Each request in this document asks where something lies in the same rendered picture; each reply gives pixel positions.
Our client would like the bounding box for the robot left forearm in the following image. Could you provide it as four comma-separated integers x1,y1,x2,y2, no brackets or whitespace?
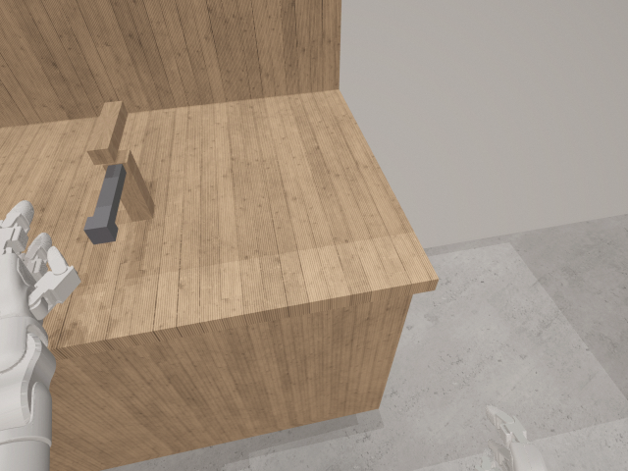
0,316,56,471

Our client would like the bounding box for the counter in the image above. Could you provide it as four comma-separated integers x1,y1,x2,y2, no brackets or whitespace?
0,0,439,471

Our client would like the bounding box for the tap lever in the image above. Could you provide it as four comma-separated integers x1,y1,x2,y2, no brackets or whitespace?
83,164,127,244

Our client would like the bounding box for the robot right hand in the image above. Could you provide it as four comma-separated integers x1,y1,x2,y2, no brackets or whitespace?
475,404,548,471

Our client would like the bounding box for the robot left hand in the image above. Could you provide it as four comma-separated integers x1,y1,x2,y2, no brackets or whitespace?
0,200,81,326

